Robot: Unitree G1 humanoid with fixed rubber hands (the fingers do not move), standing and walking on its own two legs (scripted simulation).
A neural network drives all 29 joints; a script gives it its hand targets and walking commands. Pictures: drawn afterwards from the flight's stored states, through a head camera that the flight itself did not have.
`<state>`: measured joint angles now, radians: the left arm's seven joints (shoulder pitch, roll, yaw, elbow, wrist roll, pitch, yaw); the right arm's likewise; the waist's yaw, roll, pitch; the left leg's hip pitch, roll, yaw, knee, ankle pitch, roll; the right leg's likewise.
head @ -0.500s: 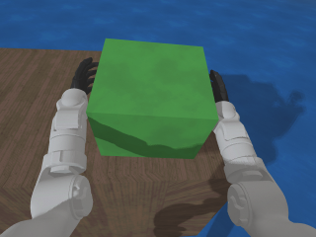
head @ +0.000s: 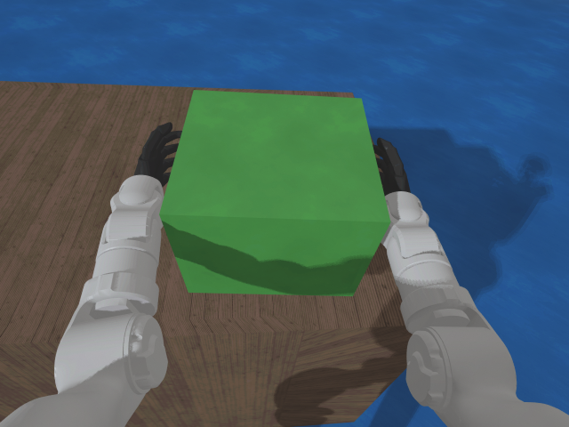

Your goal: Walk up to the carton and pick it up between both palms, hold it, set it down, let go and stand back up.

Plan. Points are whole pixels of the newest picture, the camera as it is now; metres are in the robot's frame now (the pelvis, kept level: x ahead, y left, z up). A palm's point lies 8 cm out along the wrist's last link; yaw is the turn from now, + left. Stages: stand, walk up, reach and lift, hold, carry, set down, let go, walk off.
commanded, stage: set down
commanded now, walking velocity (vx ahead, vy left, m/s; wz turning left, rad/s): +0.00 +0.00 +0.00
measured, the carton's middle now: (275, 195) +0.42 +0.03 +0.10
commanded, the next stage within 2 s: none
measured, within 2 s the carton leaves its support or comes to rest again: neither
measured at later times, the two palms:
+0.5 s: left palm (157, 181) +0.42 +0.20 +0.12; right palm (390, 192) +0.42 -0.15 +0.13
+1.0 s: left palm (163, 187) +0.44 +0.20 +0.09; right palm (383, 196) +0.43 -0.15 +0.10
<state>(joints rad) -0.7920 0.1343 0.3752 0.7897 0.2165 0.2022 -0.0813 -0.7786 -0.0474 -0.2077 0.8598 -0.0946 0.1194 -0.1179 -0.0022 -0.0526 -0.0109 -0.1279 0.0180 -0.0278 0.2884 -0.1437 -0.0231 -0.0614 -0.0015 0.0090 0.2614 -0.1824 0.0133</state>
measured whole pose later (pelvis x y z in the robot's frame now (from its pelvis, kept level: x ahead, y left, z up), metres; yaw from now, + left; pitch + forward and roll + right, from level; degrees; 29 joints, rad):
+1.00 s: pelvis +0.02 +0.00 +0.00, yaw +0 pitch +4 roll +0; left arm -0.82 0.15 0.41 0.97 0.22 0.01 -0.08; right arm -0.78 0.00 -0.34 0.86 -0.24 0.05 -0.08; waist 0.00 -0.05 -0.01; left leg -0.20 0.01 -0.02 0.27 -0.15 -0.02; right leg -0.14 -0.01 0.01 0.26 -0.19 0.02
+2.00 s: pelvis +0.02 +0.00 +0.00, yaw +0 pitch +6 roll +0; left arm -0.82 0.15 0.44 1.06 0.22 -0.08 -0.09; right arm -0.74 0.04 -0.42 0.87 -0.30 -0.03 -0.07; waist 0.00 -0.05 -0.02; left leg -0.23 0.01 -0.01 0.28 -0.15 -0.01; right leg -0.17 -0.01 0.01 0.27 -0.19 0.02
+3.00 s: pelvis -0.01 +0.01 -0.01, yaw -1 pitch +15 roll -1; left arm -0.95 0.27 0.14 1.44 -0.11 -0.26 0.03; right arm -0.85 -0.14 -0.07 1.17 0.24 -0.15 -0.09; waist 0.00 -0.04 -0.15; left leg -0.53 0.03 0.01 0.45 -0.18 -0.02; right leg -0.47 0.01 0.01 0.41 -0.21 0.01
